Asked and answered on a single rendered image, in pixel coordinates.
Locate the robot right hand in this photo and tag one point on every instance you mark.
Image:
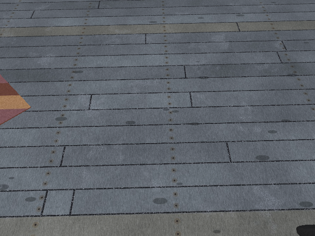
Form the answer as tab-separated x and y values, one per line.
306	230

